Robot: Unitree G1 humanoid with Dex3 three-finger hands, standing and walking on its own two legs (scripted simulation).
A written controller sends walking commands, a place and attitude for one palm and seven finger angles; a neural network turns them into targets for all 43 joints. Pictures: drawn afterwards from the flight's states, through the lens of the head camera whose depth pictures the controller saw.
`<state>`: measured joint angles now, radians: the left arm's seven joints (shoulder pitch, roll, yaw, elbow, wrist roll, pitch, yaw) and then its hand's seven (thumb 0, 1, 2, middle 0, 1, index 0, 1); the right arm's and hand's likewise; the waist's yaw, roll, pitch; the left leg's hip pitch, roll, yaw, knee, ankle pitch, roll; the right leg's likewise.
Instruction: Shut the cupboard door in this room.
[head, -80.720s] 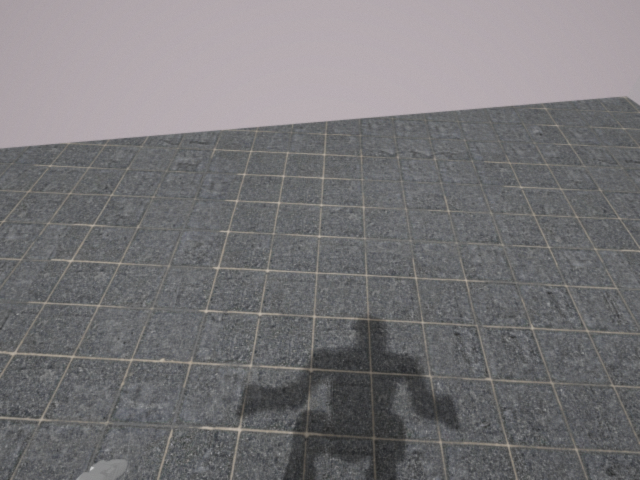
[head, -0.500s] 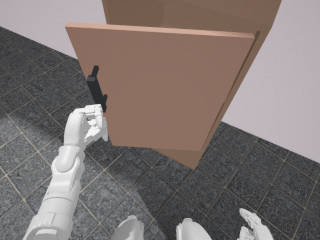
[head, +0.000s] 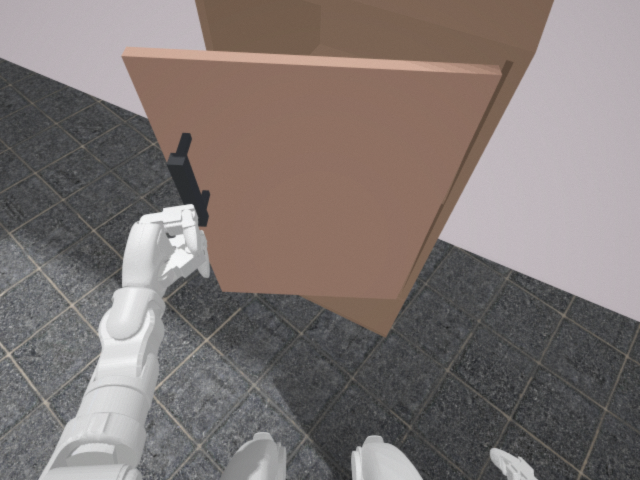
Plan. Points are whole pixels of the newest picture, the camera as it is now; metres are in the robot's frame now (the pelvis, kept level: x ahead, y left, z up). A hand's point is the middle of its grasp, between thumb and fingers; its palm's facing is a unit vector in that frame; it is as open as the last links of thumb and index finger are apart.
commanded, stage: push the door shut along its arc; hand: left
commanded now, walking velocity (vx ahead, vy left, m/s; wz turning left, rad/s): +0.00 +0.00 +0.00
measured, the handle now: (193, 182) +0.50 +0.18 +0.04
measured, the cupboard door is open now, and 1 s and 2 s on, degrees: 25 14 0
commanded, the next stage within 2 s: pull the fist back off the door in 1.90 s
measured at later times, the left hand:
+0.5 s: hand (210, 216) +0.44 +0.15 +0.04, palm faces -0.15 -0.99 -0.02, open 3.1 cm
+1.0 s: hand (239, 183) +0.49 +0.12 +0.05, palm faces -0.27 -0.96 -0.02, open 3.1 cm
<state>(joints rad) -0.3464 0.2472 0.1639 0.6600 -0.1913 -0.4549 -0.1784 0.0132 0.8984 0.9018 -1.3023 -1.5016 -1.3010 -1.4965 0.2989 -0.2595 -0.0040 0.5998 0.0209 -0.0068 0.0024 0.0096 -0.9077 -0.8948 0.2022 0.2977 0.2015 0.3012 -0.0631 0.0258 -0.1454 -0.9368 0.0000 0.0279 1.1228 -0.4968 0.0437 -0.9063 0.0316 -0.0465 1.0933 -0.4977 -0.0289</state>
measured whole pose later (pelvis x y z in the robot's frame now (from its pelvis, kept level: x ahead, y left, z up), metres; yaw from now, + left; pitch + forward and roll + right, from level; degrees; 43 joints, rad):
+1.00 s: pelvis -0.01 +0.01 -0.03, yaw -1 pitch +24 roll -4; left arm -0.96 0.43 0.24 1.19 -0.11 -0.41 -0.35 0.01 0.90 0.90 -1.30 -1.50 -1.30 -1.50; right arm 0.35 -0.28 0.03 0.63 0.01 0.01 0.01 0.01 -0.91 -0.89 0.20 0.30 0.20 0.30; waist -0.19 0.04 -0.14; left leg -1.15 0.01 0.01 1.24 -0.51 0.06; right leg -1.10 0.04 -0.07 1.18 -0.50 -0.02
